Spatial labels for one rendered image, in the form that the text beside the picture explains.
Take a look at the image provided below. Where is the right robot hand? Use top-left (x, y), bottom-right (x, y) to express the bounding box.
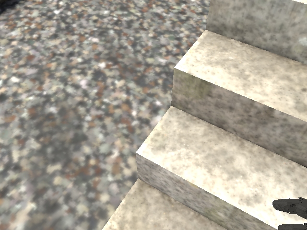
top-left (272, 197), bottom-right (307, 230)

